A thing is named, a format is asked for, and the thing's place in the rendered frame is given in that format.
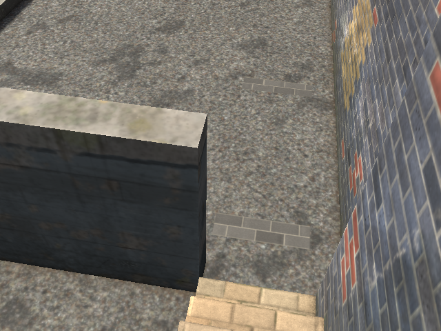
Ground stairs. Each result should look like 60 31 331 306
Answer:
178 277 324 331

